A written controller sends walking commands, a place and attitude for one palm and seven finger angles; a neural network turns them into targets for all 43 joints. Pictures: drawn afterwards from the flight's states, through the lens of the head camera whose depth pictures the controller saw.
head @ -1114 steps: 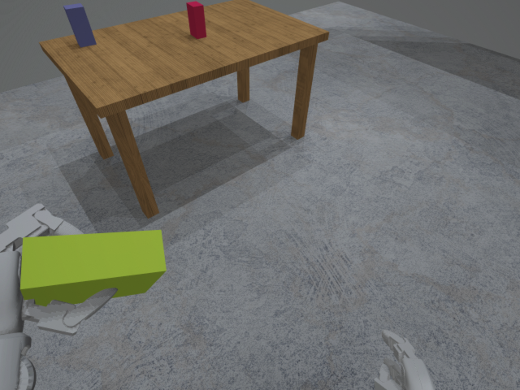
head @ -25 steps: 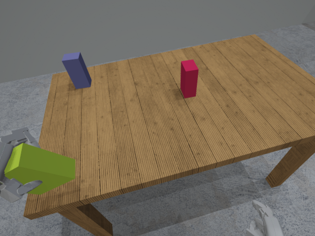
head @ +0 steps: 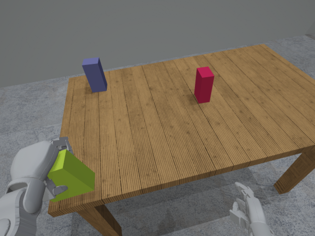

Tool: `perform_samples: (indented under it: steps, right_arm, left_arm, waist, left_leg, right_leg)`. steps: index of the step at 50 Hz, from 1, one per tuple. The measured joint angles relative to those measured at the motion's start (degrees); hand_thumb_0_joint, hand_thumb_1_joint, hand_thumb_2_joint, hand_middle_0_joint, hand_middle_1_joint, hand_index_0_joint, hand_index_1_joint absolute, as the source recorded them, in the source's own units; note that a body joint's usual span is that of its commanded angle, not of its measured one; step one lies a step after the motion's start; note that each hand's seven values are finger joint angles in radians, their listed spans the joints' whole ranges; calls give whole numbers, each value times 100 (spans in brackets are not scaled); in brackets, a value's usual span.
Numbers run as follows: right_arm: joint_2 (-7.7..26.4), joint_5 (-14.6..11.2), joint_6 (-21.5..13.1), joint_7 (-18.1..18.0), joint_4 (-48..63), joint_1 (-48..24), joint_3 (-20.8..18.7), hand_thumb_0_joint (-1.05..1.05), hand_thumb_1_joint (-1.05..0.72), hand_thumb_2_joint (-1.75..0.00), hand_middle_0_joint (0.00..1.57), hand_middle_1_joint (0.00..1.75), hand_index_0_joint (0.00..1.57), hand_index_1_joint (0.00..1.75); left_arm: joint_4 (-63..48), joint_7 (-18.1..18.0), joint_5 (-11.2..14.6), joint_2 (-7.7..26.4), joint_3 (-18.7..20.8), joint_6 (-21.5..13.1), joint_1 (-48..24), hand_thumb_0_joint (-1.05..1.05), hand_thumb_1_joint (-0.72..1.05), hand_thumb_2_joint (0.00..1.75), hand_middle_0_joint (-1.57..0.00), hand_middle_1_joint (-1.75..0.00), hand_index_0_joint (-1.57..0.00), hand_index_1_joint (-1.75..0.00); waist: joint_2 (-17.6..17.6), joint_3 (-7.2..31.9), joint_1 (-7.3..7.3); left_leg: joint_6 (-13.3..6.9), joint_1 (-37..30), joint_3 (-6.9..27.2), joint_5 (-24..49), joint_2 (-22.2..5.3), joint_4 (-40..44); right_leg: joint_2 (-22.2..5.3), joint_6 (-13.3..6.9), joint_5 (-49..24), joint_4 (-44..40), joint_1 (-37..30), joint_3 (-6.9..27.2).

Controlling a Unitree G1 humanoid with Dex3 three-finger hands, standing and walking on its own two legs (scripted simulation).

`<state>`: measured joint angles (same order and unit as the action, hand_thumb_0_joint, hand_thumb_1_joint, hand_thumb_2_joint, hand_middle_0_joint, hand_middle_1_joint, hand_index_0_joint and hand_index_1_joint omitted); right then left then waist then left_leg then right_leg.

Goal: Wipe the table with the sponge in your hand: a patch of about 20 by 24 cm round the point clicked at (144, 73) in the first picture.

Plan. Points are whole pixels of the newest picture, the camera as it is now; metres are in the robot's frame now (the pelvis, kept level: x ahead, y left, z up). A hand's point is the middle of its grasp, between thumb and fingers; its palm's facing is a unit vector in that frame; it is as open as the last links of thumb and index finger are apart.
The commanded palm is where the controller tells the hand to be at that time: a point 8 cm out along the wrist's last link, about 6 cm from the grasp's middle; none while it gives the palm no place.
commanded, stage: turn the palm down, sponge in hand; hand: left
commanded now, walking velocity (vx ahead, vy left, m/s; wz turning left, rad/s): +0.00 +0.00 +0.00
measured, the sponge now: (65, 181) +0.21 +0.28 +0.03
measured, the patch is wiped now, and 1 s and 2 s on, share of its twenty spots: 0.00 0.00 0.00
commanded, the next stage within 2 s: move the sponge above the wiping area in 0.72 s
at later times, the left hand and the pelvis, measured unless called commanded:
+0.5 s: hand (58, 170) +0.21 +0.27 +0.10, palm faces +0.00 -0.06 -1.00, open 9.1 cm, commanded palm +0.18 +0.27 +0.16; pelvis -0.01 -0.01 +0.01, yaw +0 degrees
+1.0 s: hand (57, 166) +0.22 +0.27 +0.11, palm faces +0.06 -0.05 -1.00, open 9.1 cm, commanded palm +0.19 +0.25 +0.16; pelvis +0.00 -0.03 +0.01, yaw -1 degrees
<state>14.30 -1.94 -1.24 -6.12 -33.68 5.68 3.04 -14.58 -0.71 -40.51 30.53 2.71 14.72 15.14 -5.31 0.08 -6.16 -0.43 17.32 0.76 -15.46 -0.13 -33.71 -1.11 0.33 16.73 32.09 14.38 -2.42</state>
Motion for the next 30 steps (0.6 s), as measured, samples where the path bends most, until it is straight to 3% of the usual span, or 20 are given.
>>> perform_samples:
  steps: [3,6,11,14,16,21,25,30]
  right_arm:
    - [-94,74,-41,36,-94,-76,27,1,-91,-89,20,30,20,30]
    - [-180,97,-11,112,-202,-134,35,1,-91,-89,20,30,20,30]
    - [-170,30,125,209,-393,-271,65,1,-91,-89,20,30,20,30]
    - [-87,-12,139,208,-437,-354,80,1,-91,-89,20,30,20,30]
    - [-36,-10,112,195,-439,-397,68,1,-91,-89,20,30,20,30]
    - [-12,73,14,175,-452,-473,46,1,-91,-89,20,30,20,30]
    - [-68,114,-8,174,-510,-475,24,1,-91,-89,20,30,20,30]
    - [-38,65,37,224,-611,-468,-28,1,-91,-89,20,30,20,30]
  left_arm:
    - [-184,-59,-318,2,-190,-318,43,-1,-42,106,-82,-141,-83,-140]
    - [-154,-292,-559,50,-176,-382,-48,-1,-42,106,-82,-141,-83,-140]
    - [321,-435,-689,-16,4,273,-427,-1,-42,106,-82,-141,-83,-140]
    - [559,-232,-802,-114,-114,670,-604,-1,-42,106,-82,-141,-83,-140]
    - [633,-45,-859,-192,-290,731,-639,-1,-42,106,-82,-141,-83,-141]
    - [545,249,-1129,-244,-680,309,-542,-1,-42,106,-82,-141,-83,-140]
    - [396,87,-1217,-130,-560,-81,-443,-1,-42,106,-82,-141,-83,-140]
    - [584,-144,-1125,-132,-257,123,-589,-1,-42,106,-82,-141,-83,-140]
  waist:
    - [48,-31,-32]
    - [75,-1,-66]
    - [14,21,-127]
    - [-65,-23,-143]
    - [-110,-63,-148]
    - [-118,-135,-177]
    - [-76,-141,-204]
    - [-94,-98,-204]
  left_leg:
    - [-19,-84,-33,48,2,93]
    - [-16,-147,-43,84,-3,165]
    - [-8,-291,-44,184,8,344]
    - [-15,-381,-20,263,40,461]
    - [-21,-431,2,312,60,533]
    - [8,-529,14,368,39,638]
    - [76,-640,17,364,-51,691]
    - [157,-723,52,382,-136,765]
  right_leg:
    - [-2,7,-73,-116,-82,31]
    - [5,2,-124,-209,-150,41]
    - [-3,-2,-207,-356,-281,42]
    - [-32,-7,-243,-420,-361,16]
    - [-51,-1,-264,-457,-404,-6]
    - [-28,-30,-283,-497,-470,-16]
    - [64,-94,-306,-583,-584,-16]
    - [151,-165,-340,-687,-680,-46]
